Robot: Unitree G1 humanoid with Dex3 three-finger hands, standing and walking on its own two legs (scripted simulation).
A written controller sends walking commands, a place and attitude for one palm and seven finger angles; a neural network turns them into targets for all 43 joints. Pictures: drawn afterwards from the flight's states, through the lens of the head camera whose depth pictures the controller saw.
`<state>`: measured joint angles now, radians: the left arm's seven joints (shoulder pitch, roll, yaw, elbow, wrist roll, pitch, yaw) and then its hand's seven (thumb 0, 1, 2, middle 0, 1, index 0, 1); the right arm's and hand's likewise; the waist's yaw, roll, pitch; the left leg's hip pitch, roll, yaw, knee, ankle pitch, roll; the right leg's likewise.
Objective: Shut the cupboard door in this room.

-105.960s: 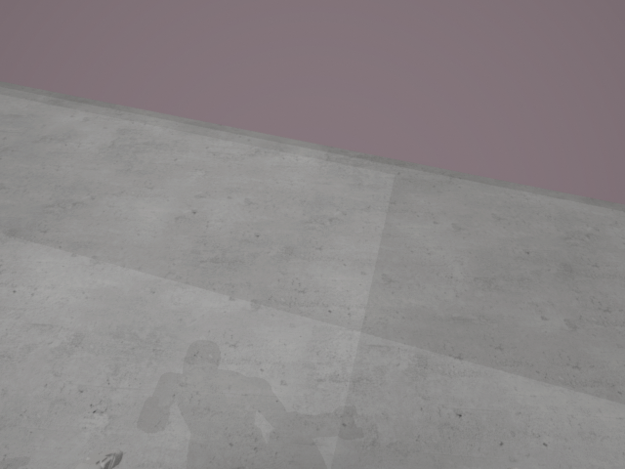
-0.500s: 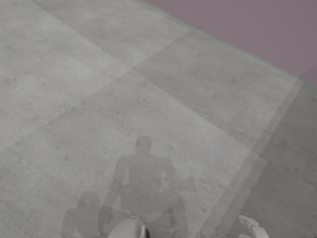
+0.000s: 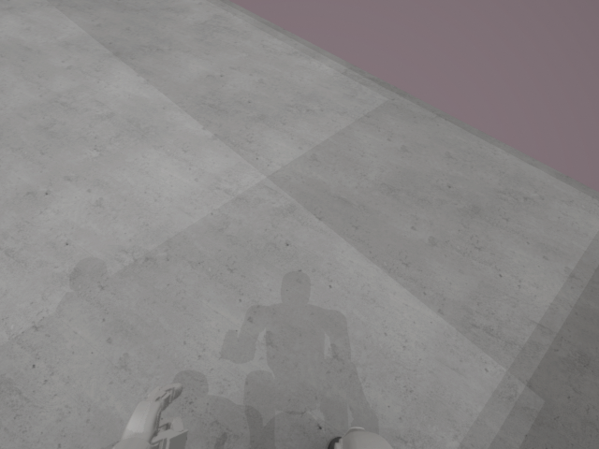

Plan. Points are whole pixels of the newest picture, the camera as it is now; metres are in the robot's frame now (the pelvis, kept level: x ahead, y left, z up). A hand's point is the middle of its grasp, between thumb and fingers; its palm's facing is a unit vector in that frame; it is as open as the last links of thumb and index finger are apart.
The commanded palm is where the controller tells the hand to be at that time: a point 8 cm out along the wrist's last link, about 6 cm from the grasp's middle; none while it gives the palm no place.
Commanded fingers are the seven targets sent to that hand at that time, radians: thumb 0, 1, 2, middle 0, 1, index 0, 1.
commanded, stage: turn to face it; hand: left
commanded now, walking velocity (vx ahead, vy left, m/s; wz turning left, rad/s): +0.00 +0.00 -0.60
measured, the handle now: out of the picture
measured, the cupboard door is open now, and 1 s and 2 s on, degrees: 15 15 15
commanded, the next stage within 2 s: none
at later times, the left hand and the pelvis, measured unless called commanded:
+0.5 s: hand out of the picture +0.14 +0.20 -0.18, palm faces -0.06 -0.98 -0.19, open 7.4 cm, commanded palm none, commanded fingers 0.00 0.90 0.90 -0.20 -0.30 -0.20 -0.30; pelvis +0.10 +0.01 +0.00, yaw -12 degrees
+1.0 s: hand (238, 334) +0.32 +0.10 -0.14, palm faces -0.50 -0.82 -0.29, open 7.4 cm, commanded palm none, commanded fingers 0.00 0.90 0.90 -0.20 -0.30 -0.20 -0.30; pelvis +0.11 -0.02 +0.00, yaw -32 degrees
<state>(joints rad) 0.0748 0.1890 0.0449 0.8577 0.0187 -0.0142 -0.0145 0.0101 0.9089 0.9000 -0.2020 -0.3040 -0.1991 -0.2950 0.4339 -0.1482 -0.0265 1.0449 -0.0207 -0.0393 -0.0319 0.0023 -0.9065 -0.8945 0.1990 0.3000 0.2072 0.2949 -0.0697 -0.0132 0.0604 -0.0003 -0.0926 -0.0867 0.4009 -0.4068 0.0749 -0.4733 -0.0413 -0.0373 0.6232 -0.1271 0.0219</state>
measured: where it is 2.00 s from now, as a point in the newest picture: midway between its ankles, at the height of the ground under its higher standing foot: outside the picture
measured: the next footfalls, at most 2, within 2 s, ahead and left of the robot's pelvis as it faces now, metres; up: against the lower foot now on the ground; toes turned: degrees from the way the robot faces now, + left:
right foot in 0.02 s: +0.13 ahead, -0.12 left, +0.00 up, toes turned -3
left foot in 0.46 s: +0.19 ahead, +0.11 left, +0.00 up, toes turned -11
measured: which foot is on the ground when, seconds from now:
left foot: down 0.00-0.04, up 0.06-0.44, down 0.46-0.90, up 0.92-1.00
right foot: up 0.00-0.00, down 0.02-0.46, up 0.48-0.88, down 0.90-1.00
